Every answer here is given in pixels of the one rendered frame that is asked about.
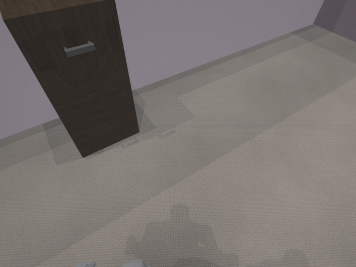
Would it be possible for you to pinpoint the drawer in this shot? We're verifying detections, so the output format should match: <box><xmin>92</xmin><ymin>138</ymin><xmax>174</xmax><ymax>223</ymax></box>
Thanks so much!
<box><xmin>21</xmin><ymin>17</ymin><xmax>119</xmax><ymax>73</ymax></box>

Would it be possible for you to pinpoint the handle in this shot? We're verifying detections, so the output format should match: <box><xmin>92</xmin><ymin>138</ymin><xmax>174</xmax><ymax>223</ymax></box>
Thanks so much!
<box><xmin>64</xmin><ymin>41</ymin><xmax>96</xmax><ymax>57</ymax></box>

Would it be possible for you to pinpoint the cabinet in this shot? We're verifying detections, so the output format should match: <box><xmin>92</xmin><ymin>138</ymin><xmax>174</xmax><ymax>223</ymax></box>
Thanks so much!
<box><xmin>0</xmin><ymin>0</ymin><xmax>139</xmax><ymax>158</ymax></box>

